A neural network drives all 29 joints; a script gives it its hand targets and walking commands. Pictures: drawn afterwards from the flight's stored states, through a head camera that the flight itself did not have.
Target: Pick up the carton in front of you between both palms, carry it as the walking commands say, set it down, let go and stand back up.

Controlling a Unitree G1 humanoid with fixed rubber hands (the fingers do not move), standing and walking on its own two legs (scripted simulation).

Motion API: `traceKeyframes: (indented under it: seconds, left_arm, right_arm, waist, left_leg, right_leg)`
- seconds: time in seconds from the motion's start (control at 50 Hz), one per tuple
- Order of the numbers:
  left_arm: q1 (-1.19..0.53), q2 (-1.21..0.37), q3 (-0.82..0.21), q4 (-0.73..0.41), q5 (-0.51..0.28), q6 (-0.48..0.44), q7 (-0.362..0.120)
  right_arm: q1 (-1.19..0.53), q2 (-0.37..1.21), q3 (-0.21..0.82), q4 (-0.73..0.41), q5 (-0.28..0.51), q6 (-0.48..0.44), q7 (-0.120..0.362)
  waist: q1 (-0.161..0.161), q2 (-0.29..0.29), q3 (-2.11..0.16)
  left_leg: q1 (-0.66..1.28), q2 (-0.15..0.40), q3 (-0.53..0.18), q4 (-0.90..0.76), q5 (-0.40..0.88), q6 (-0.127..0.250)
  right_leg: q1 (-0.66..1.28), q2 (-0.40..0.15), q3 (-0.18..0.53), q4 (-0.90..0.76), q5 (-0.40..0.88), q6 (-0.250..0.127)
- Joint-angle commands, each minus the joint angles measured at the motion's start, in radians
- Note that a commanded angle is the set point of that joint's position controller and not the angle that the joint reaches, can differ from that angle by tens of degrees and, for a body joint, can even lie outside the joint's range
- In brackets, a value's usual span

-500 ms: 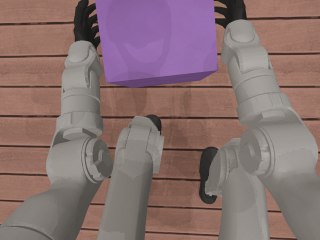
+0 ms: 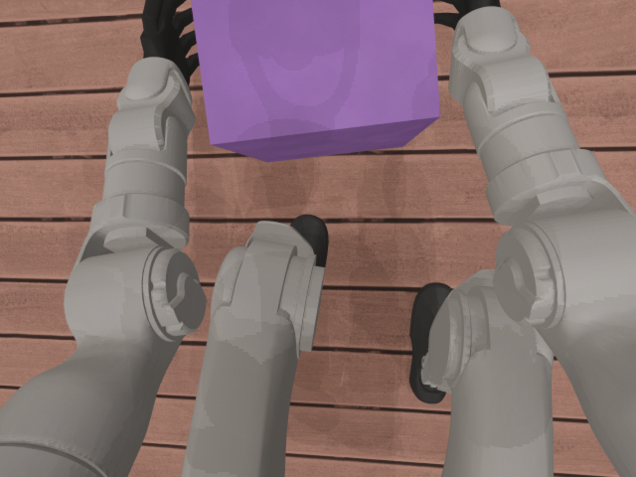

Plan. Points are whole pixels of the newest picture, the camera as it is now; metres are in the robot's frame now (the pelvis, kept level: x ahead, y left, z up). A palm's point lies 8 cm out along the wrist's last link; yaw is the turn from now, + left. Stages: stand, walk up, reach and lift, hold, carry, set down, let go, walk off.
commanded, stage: set down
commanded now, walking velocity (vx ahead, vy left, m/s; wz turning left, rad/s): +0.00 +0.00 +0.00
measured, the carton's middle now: (321, 61) +0.50 +0.16 -0.24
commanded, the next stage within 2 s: none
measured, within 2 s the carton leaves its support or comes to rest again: rests again in 0.76 s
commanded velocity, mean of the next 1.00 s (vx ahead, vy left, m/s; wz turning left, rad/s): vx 0.00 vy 0.00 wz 0.00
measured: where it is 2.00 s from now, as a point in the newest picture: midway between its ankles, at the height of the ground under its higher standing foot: (363, 328)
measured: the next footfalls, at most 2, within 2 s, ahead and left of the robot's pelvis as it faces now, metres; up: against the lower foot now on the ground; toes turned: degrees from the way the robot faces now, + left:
none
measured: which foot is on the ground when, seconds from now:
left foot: down 0.00-1.00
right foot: down 0.00-1.00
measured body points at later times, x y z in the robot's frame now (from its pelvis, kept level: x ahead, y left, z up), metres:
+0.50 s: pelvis +0.00 +0.00 +0.00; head +0.36 +0.04 +0.25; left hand +0.46 +0.31 -0.18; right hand +0.56 +0.02 -0.18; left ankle +0.15 +0.14 -0.35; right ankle +0.09 -0.11 -0.35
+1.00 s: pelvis +0.00 +0.01 -0.01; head +0.37 +0.04 +0.23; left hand +0.44 +0.34 -0.20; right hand +0.56 -0.02 -0.20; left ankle +0.15 +0.14 -0.35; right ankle +0.09 -0.11 -0.35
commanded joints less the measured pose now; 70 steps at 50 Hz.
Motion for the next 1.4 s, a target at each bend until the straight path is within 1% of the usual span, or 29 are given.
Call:
traceKeyframes:
  seconds: [0.0, 0.16, 0.18, 0.24, 0.32, 0.42, 0.5, 0.56, 0.62, 0.66, 0.68, 0.7, 0.74, 0.76, 0.78, 0.82, 0.88, 0.92, 0.94, 1.0, 1.06, 1.1, 1.14, 1.18, 1.24, 1.3, 1.34, 1.38]
  left_arm:
    - [-0.59, -0.728, -0.298, -0.098, -0.077, -0.036, -0.237]
    - [-0.594, -0.68, -0.251, -0.04, -0.086, -0.067, -0.243]
    - [-0.596, -0.668, -0.244, -0.032, -0.086, -0.071, -0.244]
    - [-0.599, -0.629, -0.232, -0.005, -0.077, -0.075, -0.244]
    - [-0.583, -0.593, -0.212, 0.025, -0.059, -0.081, -0.241]
    - [-0.559, -0.543, -0.192, 0.052, -0.043, -0.089, -0.229]
    - [-0.534, -0.496, -0.164, 0.079, -0.029, -0.092, -0.218]
    - [-0.52, -0.465, -0.147, 0.094, -0.02, -0.097, -0.209]
    - [-0.503, -0.422, -0.129, 0.115, -0.016, -0.109, -0.195]
    - [-0.475, -0.338, -0.101, 0.14, -0.021, -0.127, -0.171]
    - [-0.445, -0.257, -0.075, 0.159, -0.025, -0.14, -0.151]
    - [-0.4, -0.143, -0.038, 0.183, -0.03, -0.157, -0.124]
    - [-0.26, 0.197, 0.068, 0.236, -0.038, -0.203, -0.036]
    - [-0.254, 0.264, 0.069, 0.247, -0.06, -0.221, 0.0]
    - [-0.262, 0.289, 0.057, 0.258, -0.084, -0.237, 0.021]
    - [-0.268, 0.329, 0.033, 0.272, -0.129, -0.266, 0.04]
    - [-0.264, 0.342, -0.01, 0.249, -0.179, -0.287, 0.036]
    - [-0.256, 0.344, -0.027, 0.22, -0.205, -0.291, 0.029]
    - [-0.248, 0.346, -0.032, 0.202, -0.215, -0.29, 0.025]
    - [-0.221, 0.35, -0.035, 0.131, -0.237, -0.275, 0.017]
    - [-0.185, 0.345, -0.036, 0.046, -0.247, -0.245, 0.016]
    - [-0.157, 0.33, -0.045, -0.022, -0.247, -0.218, 0.022]
    - [-0.134, 0.31, -0.057, -0.087, -0.24, -0.185, 0.03]
    - [-0.12, 0.284, -0.066, -0.118, -0.225, -0.148, 0.037]
    - [-0.111, 0.233, -0.073, -0.125, -0.197, -0.112, 0.04]
    - [-0.102, 0.195, -0.078, -0.145, -0.173, -0.102, 0.037]
    - [-0.088, 0.183, -0.075, -0.156, -0.161, -0.1, 0.034]
    - [-0.067, 0.177, -0.068, -0.163, -0.15, -0.099, 0.032]
  right_arm:
    - [-0.502, 0.862, 0.261, -0.115, 0.075, -0.065, 0.239]
    - [-0.525, 0.802, 0.263, -0.121, 0.058, -0.084, 0.222]
    - [-0.511, 0.796, 0.258, -0.113, 0.047, -0.082, 0.22]
    - [-0.474, 0.771, 0.236, -0.088, 0.021, -0.078, 0.224]
    - [-0.44, 0.729, 0.204, -0.054, -0.008, -0.076, 0.225]
    - [-0.4, 0.669, 0.168, -0.012, -0.039, -0.077, 0.226]
    - [-0.376, 0.614, 0.148, 0.014, -0.059, -0.077, 0.227]
    - [-0.373, 0.574, 0.143, 0.02, -0.064, -0.08, 0.226]
    - [-0.388, 0.512, 0.15, 0.014, -0.056, -0.086, 0.215]
    - [-0.393, 0.415, 0.154, 0.008, -0.039, -0.092, 0.195]
    - [-0.384, 0.329, 0.151, 0.005, -0.028, -0.097, 0.177]
    - [-0.365, 0.216, 0.146, 0.003, -0.015, -0.103, 0.151]
    - [-0.305, -0.13, 0.116, 0.002, 0.019, -0.111, 0.076]
    - [-0.315, -0.19, 0.129, -0.002, 0.043, -0.112, 0.051]
    - [-0.331, -0.193, 0.155, -0.004, 0.075, -0.113, 0.041]
    - [-0.353, -0.183, 0.206, -0.017, 0.136, -0.12, 0.041]
    - [-0.358, -0.146, 0.263, -0.076, 0.202, -0.127, 0.057]
    - [-0.348, -0.136, 0.28, -0.122, 0.224, -0.128, 0.063]
    - [-0.34, -0.141, 0.28, -0.144, 0.226, -0.126, 0.063]
    - [-0.31, -0.177, 0.252, -0.214, 0.205, -0.113, 0.052]
    - [-0.283, -0.195, 0.216, -0.282, 0.167, -0.089, 0.032]
    - [-0.269, -0.202, 0.19, -0.327, 0.145, -0.069, 0.022]
    - [-0.25, -0.208, 0.162, -0.359, 0.129, -0.046, 0.013]
    - [-0.226, -0.217, 0.127, -0.341, 0.117, -0.02, 0.011]
    - [-0.178, -0.215, 0.07, -0.258, 0.099, -0.001, 0.023]
    - [-0.136, -0.205, 0.033, -0.194, 0.081, -0.007, 0.041]
    - [-0.121, -0.201, 0.021, -0.169, 0.073, -0.015, 0.05]
    - [-0.111, -0.195, 0.018, -0.161, 0.068, -0.02, 0.056]
  waist:
    - [0.104, -0.091, -1.04]
    - [0.104, -0.127, -0.99]
    - [0.098, -0.134, -0.973]
    - [0.082, -0.123, -0.91]
    - [0.075, -0.107, -0.851]
    - [0.054, -0.095, -0.787]
    - [0.037, -0.096, -0.742]
    - [0.033, -0.093, -0.726]
    - [0.04, -0.089, -0.725]
    - [0.044, -0.087, -0.735]
    - [0.045, -0.084, -0.745]
    - [0.049, -0.08, -0.756]
    - [0.068, -0.06, -0.758]
    - [0.076, -0.055, -0.775]
    - [0.087, -0.058, -0.791]
    - [0.111, -0.079, -0.824]
    - [0.145, -0.107, -0.877]
    - [0.155, -0.112, -0.921]
    - [0.155, -0.11, -0.947]
    - [0.142, -0.106, -1.064]
    - [0.127, -0.102, -1.197]
    - [0.116, -0.084, -1.277]
    - [0.104, -0.052, -1.335]
    - [0.091, -0.011, -1.297]
    - [0.059, 0.047, -1.15]
    - [0.036, 0.086, -1.103]
    - [0.033, 0.098, -1.103]
    - [0.037, 0.096, -1.114]
  left_leg:
    - [0.748, -0.104, 0.096, -0.081, 0.255, -0.004]
    - [0.658, -0.095, 0.086, -0.07, 0.259, 0.004]
    - [0.645, -0.093, 0.084, -0.07, 0.248, 0.006]
    - [0.601, -0.09, 0.078, -0.069, 0.218, 0.011]
    - [0.56, -0.087, 0.071, -0.068, 0.196, 0.015]
    - [0.546, -0.087, 0.057, -0.073, 0.162, 0.018]
    - [0.538, -0.087, 0.047, -0.073, 0.127, 0.022]
    - [0.541, -0.085, 0.046, -0.072, 0.109, 0.021]
    - [0.556, -0.081, 0.05, -0.068, 0.104, 0.013]
    - [0.572, -0.074, 0.057, -0.062, 0.106, 0.004]
    - [0.582, -0.068, 0.06, -0.059, 0.109, -0.002]
    - [0.593, -0.06, 0.063, -0.056, 0.112, -0.009]
    - [0.623, -0.038, 0.065, -0.063, 0.119, -0.018]
    - [0.633, -0.029, 0.064, -0.065, 0.13, -0.018]
    - [0.642, -0.023, 0.061, -0.066, 0.147, -0.016]
    - [0.652, -0.014, 0.05, -0.056, 0.199, -0.008]
    - [0.677, -0.009, 0.035, -0.05, 0.285, 0.002]
    - [0.705, -0.009, 0.032, -0.051, 0.332, 0.004]
    - [0.725, -0.01, 0.033, -0.053, 0.351, 0.002]
    - [0.811, -0.016, 0.044, -0.064, 0.393, -0.004]
    - [0.923, -0.029, 0.064, -0.088, 0.403, -0.011]
    - [1.016, -0.042, 0.077, -0.111, 0.395, -0.014]
    - [1.11, -0.056, 0.088, -0.137, 0.368, -0.019]
    - [1.119, -0.068, 0.094, -0.176, 0.286, -0.025]
    - [1.051, -0.071, 0.091, -0.238, 0.167, -0.032]
    - [1.036, -0.071, 0.084, -0.279, 0.15, -0.036]
    - [1.044, -0.073, 0.082, -0.303, 0.163, -0.039]
    - [1.054, -0.077, 0.083, -0.328, 0.177, -0.041]
  right_leg:
    - [0.258, 0.057, -0.049, -0.232, 0.127, -0.032]
    - [0.31, 0.038, -0.035, -0.231, 0.155, -0.029]
    - [0.307, 0.036, -0.033, -0.234, 0.15, -0.029]
    - [0.289, 0.032, -0.024, -0.237, 0.145, -0.033]
    - [0.271, 0.027, -0.018, -0.235, 0.143, -0.037]
    - [0.232, 0.024, -0.019, -0.232, 0.122, -0.041]
    - [0.208, 0.02, -0.018, -0.23, 0.101, -0.042]
    - [0.207, 0.016, -0.017, -0.226, 0.09, -0.041]
    - [0.224, 0.009, -0.015, -0.222, 0.081, -0.036]
    - [0.247, 0.002, -0.013, -0.218, 0.076, -0.028]
    - [0.263, -0.006, -0.012, -0.214, 0.075, -0.021]
    - [0.284, -0.017, -0.011, -0.211, 0.076, -0.013]
    - [0.318, -0.048, -0.005, -0.212, 0.071, 0.004]
    - [0.321, -0.059, 0.003, -0.213, 0.074, 0.01]
    - [0.328, -0.063, 0.007, -0.208, 0.083, 0.014]
    - [0.346, -0.072, 0.016, -0.193, 0.118, 0.017]
    - [0.38, -0.08, 0.016, -0.174, 0.176, 0.021]
    - [0.405, -0.081, 0.007, -0.167, 0.202, 0.023]
    - [0.418, -0.081, 0.001, -0.165, 0.21, 0.024]
    - [0.466, -0.077, -0.025, -0.168, 0.218, 0.026]
    - [0.502, -0.062, -0.059, -0.188, 0.192, 0.025]
    - [0.507, -0.046, -0.083, -0.211, 0.159, 0.021]
    - [0.494, -0.03, -0.102, -0.241, 0.115, 0.017]
    - [0.46, -0.023, -0.108, -0.275, 0.048, 0.008]
    - [0.383, -0.024, -0.106, -0.323, -0.023, -0.006]
    - [0.34, -0.026, -0.101, -0.363, -0.012, -0.013]
    - [0.329, -0.025, -0.097, -0.39, -0.001, -0.015]
    - [0.339, -0.024, -0.094, -0.418, 0.009, -0.016]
